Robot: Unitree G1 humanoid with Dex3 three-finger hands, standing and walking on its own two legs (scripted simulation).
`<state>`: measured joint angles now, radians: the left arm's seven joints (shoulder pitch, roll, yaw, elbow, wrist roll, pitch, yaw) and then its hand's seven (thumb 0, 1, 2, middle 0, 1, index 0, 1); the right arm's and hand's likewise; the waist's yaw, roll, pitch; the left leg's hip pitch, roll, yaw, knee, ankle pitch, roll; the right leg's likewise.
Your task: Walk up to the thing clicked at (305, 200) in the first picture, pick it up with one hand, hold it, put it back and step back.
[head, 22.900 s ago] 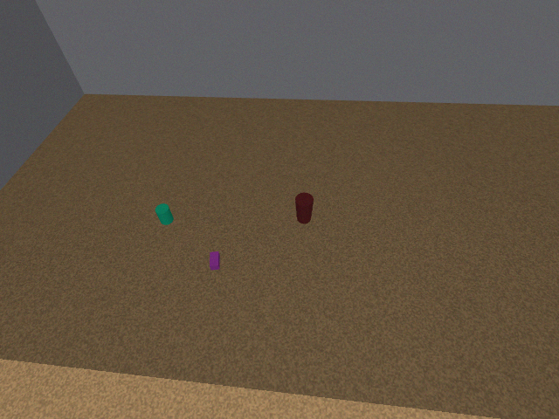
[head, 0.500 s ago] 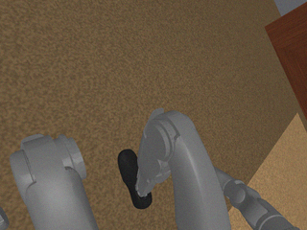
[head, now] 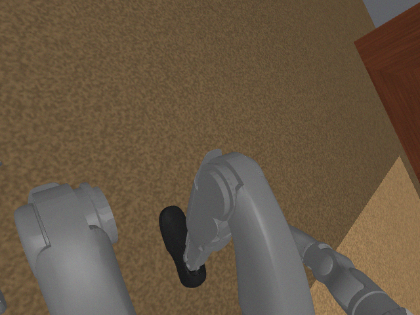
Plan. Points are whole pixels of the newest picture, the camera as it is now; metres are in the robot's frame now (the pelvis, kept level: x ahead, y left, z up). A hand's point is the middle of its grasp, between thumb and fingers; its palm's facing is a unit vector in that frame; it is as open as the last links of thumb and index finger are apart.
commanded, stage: open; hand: left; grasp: from the side
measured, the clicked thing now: out of the picture +0.41 +0.31 -0.21
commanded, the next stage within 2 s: withdraw in 0.10 s
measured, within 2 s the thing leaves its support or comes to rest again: neither
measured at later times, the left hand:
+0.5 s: hand out of the picture +0.41 +0.35 -0.13, palm faces +0.48 -0.88 -0.01, open 17.5 cm
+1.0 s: hand out of the picture +0.34 +0.42 -0.01, palm faces +0.39 -0.84 -0.39, open 17.5 cm
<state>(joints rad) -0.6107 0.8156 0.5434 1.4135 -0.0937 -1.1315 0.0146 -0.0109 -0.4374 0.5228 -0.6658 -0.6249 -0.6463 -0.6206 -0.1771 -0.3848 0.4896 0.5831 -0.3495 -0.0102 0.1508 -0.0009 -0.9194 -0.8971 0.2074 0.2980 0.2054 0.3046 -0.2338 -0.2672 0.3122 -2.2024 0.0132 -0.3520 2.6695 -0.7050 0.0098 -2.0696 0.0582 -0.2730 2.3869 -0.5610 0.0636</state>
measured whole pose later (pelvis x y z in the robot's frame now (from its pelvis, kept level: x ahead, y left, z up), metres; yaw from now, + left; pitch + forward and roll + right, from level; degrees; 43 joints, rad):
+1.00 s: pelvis +0.02 -0.01 +0.07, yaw +7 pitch +29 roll -10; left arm -0.45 0.72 0.51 0.91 0.06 -0.42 -0.10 -0.02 -0.56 0.08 -0.07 -0.05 -0.06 -0.06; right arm 0.06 -0.30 0.13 0.60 -0.05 0.10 0.06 0.00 -0.92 -0.91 0.21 0.30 0.21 0.31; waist -0.11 -0.04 -0.06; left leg -2.19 0.02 -0.14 2.36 -0.69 0.02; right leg -2.11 0.00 -0.12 2.22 -0.63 0.02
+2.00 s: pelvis +0.11 +0.01 +0.43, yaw +15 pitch +10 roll -3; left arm 0.46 0.23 -0.02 -0.02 -0.02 0.29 0.19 -0.01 -0.52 0.07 -0.06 -0.06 -0.05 -0.06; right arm 0.30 -0.20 0.04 0.48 0.04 -0.06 -0.19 0.01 -0.90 -0.90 0.21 0.30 0.20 0.31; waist -0.04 0.05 -0.16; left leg -0.70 0.03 -0.02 1.03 -0.51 0.01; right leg -0.67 0.00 -0.04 0.95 -0.46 0.02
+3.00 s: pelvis +0.10 -0.01 +0.44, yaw +16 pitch +7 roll -2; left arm 0.45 0.21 -0.01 0.02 -0.01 0.26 0.14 -0.01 -0.54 0.06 -0.05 -0.06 -0.05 -0.06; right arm 0.28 -0.21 0.04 0.50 0.02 -0.12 -0.19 0.01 -0.90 -0.90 0.20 0.30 0.20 0.30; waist -0.02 0.04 -0.10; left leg -0.61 0.03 -0.04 0.94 -0.46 -0.02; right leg -0.58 0.01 -0.06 0.89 -0.43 -0.01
